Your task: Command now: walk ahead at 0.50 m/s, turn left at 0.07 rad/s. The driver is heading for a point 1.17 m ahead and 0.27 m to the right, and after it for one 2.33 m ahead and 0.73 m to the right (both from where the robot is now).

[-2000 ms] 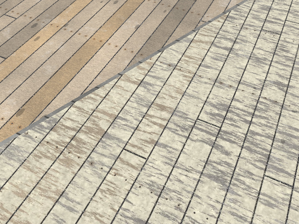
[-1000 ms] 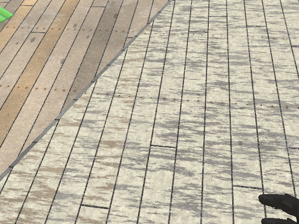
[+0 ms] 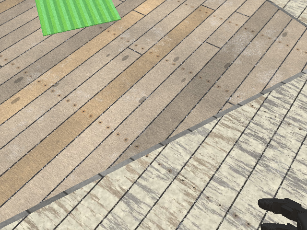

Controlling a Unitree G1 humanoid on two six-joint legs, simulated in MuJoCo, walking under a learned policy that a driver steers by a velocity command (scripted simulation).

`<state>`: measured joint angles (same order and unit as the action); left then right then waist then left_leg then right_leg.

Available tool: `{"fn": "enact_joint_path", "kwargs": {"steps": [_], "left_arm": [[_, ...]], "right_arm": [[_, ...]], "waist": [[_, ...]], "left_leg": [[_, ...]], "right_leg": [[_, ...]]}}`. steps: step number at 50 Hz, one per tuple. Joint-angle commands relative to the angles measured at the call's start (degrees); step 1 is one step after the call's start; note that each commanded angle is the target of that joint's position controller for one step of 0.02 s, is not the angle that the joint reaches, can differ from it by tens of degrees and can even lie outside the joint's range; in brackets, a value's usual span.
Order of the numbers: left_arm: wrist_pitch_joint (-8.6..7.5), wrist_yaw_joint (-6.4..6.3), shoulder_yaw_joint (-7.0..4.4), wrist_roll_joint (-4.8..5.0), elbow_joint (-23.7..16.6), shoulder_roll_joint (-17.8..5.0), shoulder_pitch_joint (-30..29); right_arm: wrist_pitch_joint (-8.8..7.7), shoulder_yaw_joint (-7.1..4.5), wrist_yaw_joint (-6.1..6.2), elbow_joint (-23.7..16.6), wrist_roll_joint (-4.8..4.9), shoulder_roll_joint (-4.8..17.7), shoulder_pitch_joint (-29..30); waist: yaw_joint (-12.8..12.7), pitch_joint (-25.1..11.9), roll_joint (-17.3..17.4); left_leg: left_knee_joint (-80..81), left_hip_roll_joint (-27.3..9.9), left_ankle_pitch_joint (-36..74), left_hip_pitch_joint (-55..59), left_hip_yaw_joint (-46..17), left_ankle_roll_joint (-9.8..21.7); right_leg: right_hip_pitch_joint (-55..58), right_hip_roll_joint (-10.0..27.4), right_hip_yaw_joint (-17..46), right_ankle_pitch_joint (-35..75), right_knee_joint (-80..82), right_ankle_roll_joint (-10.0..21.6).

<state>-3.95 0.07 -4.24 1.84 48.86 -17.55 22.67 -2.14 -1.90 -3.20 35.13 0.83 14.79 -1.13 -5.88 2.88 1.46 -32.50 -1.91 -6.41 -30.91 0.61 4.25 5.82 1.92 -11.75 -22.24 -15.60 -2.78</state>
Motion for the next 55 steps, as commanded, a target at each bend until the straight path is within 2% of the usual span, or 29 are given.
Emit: {"fn": "enact_joint_path", "kwargs": {"steps": [1,2,3,4,5,6,7,9,13,18,23,26,27,28,29,30,31,32,33,34,35,38,40,43,47,50,52,54,55], "left_arm": [[0.15,-0.55,-1.43,0.49,-1.93,-10.22,-2.42],[-0.49,-0.26,0.45,-0.99,-4.23,-5.13,-0.47],[-1.57,0.16,1.67,-0.75,-3.93,-2.12,3.03],[-2.04,0.34,-0.4,1.12,-4.33,-8.63,-2.11],[-2.11,0.33,-0.53,1.74,-5.88,-8.5,-5.64],[-1.9,-0.11,-0.42,0.69,-5.71,-7.15,-6.7],[-1.11,-0.37,-0.69,-0.24,-5.26,-6.51,-5.81],[0.53,-0.2,-0.44,0.02,-3.76,-4.24,-1.94],[1.88,-0.44,-0.17,-0.18,-5.36,-2.41,-5.87],[1.2,1.19,0.82,-0.62,-8.32,-0.68,-14.63],[1.33,3.08,0.96,-0.61,-12.65,-1.18,-21.18],[1.85,3.56,-0.52,-0.61,-13.4,-3.8,-16.95],[2.06,3.36,-1.75,-0.46,-12.16,-5.81,-10.67],[2.32,2.55,-3.67,-0.35,-9.84,-8.99,-1.25],[2.92,1.22,-5.42,-0.21,-8.71,-14.87,3.95],[1.83,1.65,-5.14,-0.43,-10.95,-17.47,0.9],[0.94,2.14,-3.47,-0.65,-11.41,-11.52,0.84],[0.27,2.15,-2.79,-0.88,-11.18,-9.36,-1.02],[-0.08,2.09,-2.45,-0.69,-11.5,-8.33,-4.24],[-0.05,1.84,-1.84,-0.98,-12.19,-6.42,-7.43],[-0.13,1.57,-1.56,-1.78,-13.24,-6.07,-9.15],[-0.39,0.61,-1.83,-1.24,-13.23,-7.11,-8.87],[-0.24,-0.2,-2.07,-1.12,-12.54,-8.17,-7.18],[0.01,-0.67,-1.77,-1.01,-11.22,-7.63,-4.97],[-0.12,-0.48,-1.59,-1.05,-8.68,-7.99,-1.41],[0.38,-0.61,-1.65,-1.25,-7.22,-8.05,-0.07],[0.72,-0.86,-1.86,-1.46,-6.78,-8.84,-1.25],[1.32,-1.23,-1.37,-1.69,-7.39,-8.29,-3.34],[1.35,-1.6,-0.32,-3.06,-8.68,-5.98,-2.19]], "right_arm": [[-0.75,-4.92,1.1,0.57,-0.42,11.19,-15.91],[-0.43,-6.35,2.28,2.17,-1.78,17.25,-24.83],[-0.52,-5.71,2.47,1.83,-1.35,17.1,-24.05],[-0.86,-4.35,2.2,1.73,-1.19,12.55,-21.52],[-1.21,-3.72,2.12,2.59,-0.89,10.7,-18.87],[-1.72,-3.18,1.84,3.27,-0.8,8.63,-15.66],[-2.27,-2.76,1.61,3.45,-0.94,6.62,-13.05],[-3.5,-2.94,1.43,4.16,-1.42,5.67,-10.85],[-4.69,-3.59,2.32,6.88,-1.87,6.69,-10.99],[-4.07,-4.17,3.44,8.89,-1.42,9.06,-13.28],[-2.05,-4.93,3.88,11.22,0.02,10.98,-16.67],[-0.69,-5.54,4.43,10.84,0.45,13.43,-15.21],[-0.19,-5.59,4.59,10.56,0.65,13.89,-14.45],[-0.1,-5.12,4.77,10.21,0.79,13.19,-13.82],[-0.71,-3.59,4.79,8.4,-0.96,8.27,-16.45],[-2.82,-1.55,4.06,5.88,-1.29,3.44,-18.89],[-4.61,-2.84,3.16,5.06,0.82,9.37,-12.01],[-5.62,-2.86,2.74,3.89,1.97,9.92,-9.04],[-6.17,-2.69,3.18,4.37,0.68,8.96,-8.77],[-5.87,-3.14,3.55,4.89,-0.76,9.39,-9.04],[-5.19,-3.37,3.43,5.04,-0.91,9.72,-10.03],[-3.49,-3.05,3.45,4.93,-1.71,7.75,-10.17],[-3.13,-2.45,3.49,3.77,-1.78,6.43,-5.99],[-3.53,-1.45,2.79,2.94,-1.37,4.55,-0.65],[-4.34,-1.4,1.65,1.65,-0.32,5.62,3.89],[-4.69,-1.67,0.82,0.8,-0.22,7.03,4.91],[-4.7,-2.02,0.59,1.17,-0.06,7.88,1.92],[-4.69,-3.8,0.74,4.81,-0.31,11.12,-11.35],[-4.44,-4.41,0.94,5.92,-0.6,14.4,-19.96]], "waist": [[14.32,-10.06,-5.89],[15.64,-19.63,3.72],[12.68,-28.26,11.0],[14.34,-21.36,4.58],[12.45,-12.88,4.45],[10.09,-8.54,2.11],[8.0,-6.25,3.69],[5.47,-5.6,5.14],[5.19,-0.91,2.73],[8.36,1.62,0.68],[9.96,3.72,0.48],[6.02,-1.41,2.99],[2.29,-5.04,3.06],[-2.84,-9.88,1.4],[-2.3,-14.42,-9.33],[2.73,-21.85,-16.75],[-1.13,-20.45,-8.43],[-0.17,-13.02,-6.84],[2.5,-8.91,-1.44],[4.58,-6.88,-0.98],[6.2,-6.32,-3.37],[7.07,-4.94,-2.96],[5.67,-3.41,-3.46],[2.8,-3.02,-5.73],[0.42,-1.22,-7.24],[0.39,-0.08,-6.5],[2.35,-1.29,-7.36],[9.23,-10.26,-6.18],[11.57,-18.03,1.07]], "left_leg": [[3.78,2.87,2.67,28.2,2.34,4.35],[1.72,-12.53,3.13,51.38,-17.21,10.17],[10.23,-22.88,-3.11,56.88,-40.42,16.43],[12.61,-20.95,-4.27,50.71,-34.47,13.35],[13.6,-18.47,-1.4,42.72,-24.35,10.73],[15.14,-15.51,2.47,35.7,-18.35,8.84],[17.58,-13.46,3.12,30.52,-14.07,7.7],[21.39,-12.36,6.25,24.51,-9.15,7.81],[25.18,-12.48,10.24,22.48,-1.23,7.61],[26.57,-12.14,9.91,26.18,5.9,5.87],[22.62,-15.04,15.82,35.9,9.14,4.39],[10.95,-14.78,41.86,38.49,11.5,2.39],[1.67,-13.66,47.26,37.02,12.42,1.38],[-11.68,-11.19,42.56,30.12,13.61,-0.83],[-31.52,-6.15,12.68,11.04,13.71,-4.1],[-47.22,5.86,-28.2,-7.44,1.29,-6.22],[-49.32,2.45,-25.59,-13.81,-7.02,-4.76],[-45.92,0.04,-20.43,-15.61,-6.3,-3.17],[-40.32,-2.46,-16.46,-12.88,-6.16,-2.93],[-35.68,-3.96,-13.53,-9.42,-6.06,-3.32],[-34.03,-4.65,-12.03,-5.48,-6.58,-3.84],[-26.46,-4.03,-8.55,-3.29,-4.56,-6.65],[-17.96,-3.17,-1.49,-4.1,-3.79,-8.12],[-4.84,-1.34,10.66,0.16,-2.84,-8.35],[1.38,-0.99,14.25,-1.01,-2.78,-6.14],[3.17,-0.83,6.67,-5.51,-2.25,-2.89],[3.37,0.71,1.42,-1.88,-0.62,-0.57],[5.17,2.63,4.83,17.13,0.15,3.12],[4.86,-6.85,6.38,33.07,-14.1,7.05]], "right_leg": [[-10.07,10.8,4.64,53.81,-20.18,8.12],[-30.41,4.99,4.03,27.97,-41.96,4.81],[-41.72,-2.98,13.55,-11.95,-56.76,3.17],[-46.48,-0.51,19.59,-10.62,-60.47,3.54],[-48.31,2.15,17.72,-6.05,-58.3,3.89],[-46.74,4.23,16.94,-1.62,-54.51,3.53],[-44.13,5.77,16.98,2.35,-52.17,3.19],[-38.62,6.71,17.17,6.97,-51.78,2.32],[-43.47,7.06,18.65,14.33,-45.28,0.96],[-43.82,5.63,14.6,25.62,-28.77,2.23],[-46.7,4.21,10.88,20.67,-21.35,5.4],[-37.21,-1.13,5.94,12.57,-21.17,8.74],[-29.02,-3.8,4.64,11.39,-20.27,10.34],[-14.36,-5.84,5.79,14.43,-16.56,12.61],[3.39,5.0,25.13,12.3,-14.61,17.84],[15.45,16.83,59.11,1.91,-4.2,28.47],[15.21,16.57,57.13,0.13,-0.14,25.34],[8.36,14.81,48.42,3.52,-0.14,22.79],[0.6,11.98,41.64,12.53,-1.04,20.75],[-5.78,10.17,37.48,16.32,0.21,19.82],[-10.59,9.3,36.33,20.09,1.42,20.15],[-16.58,6.72,30.14,27.46,2.86,19.97],[-18.3,5.25,27.29,27.52,3.29,18.62],[-19.41,3.11,23.92,22.43,3.04,15.65],[-13.27,6.86,25.66,19.42,1.77,15.05],[-4.58,10.46,26.26,25.91,-0.64,14.33],[-2.08,10.96,25.01,38.45,-3.99,13.5],[-4.65,6.51,19.12,53.95,-19.92,10.54],[-15.31,2.78,16.52,37.12,-36.56,8.27]]}}
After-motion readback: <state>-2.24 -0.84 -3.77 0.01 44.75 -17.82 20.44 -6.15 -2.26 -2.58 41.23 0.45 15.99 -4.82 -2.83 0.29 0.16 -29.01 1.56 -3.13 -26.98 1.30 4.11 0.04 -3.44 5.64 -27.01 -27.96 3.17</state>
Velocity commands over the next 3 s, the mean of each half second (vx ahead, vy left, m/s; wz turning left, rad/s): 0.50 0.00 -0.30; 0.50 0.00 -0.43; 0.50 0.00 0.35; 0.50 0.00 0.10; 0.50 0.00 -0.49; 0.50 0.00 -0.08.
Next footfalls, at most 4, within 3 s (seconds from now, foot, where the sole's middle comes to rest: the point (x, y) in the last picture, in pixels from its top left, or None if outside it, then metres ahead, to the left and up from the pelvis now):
0.02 left None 0.18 0.11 -0.76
0.56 right None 0.45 -0.17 -0.76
1.08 left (197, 158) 0.79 -0.10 -0.76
1.60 right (247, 125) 1.02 -0.36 -0.76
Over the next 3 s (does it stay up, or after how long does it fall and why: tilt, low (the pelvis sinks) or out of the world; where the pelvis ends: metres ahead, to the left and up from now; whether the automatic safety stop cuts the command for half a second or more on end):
stays up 1.55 -0.46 0.01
